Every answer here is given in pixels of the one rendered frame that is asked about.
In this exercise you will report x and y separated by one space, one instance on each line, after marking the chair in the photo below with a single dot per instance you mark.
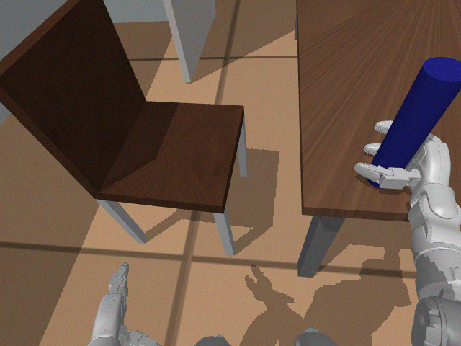
70 83

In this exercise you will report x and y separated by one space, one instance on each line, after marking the can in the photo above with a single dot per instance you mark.
436 85

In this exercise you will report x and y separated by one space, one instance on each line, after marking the right robot arm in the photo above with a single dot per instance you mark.
435 220

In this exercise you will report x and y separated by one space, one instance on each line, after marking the right robot hand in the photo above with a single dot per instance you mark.
430 165

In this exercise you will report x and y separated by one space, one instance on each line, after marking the table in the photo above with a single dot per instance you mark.
357 60

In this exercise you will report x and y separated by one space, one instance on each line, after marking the left robot hand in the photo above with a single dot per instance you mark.
109 321

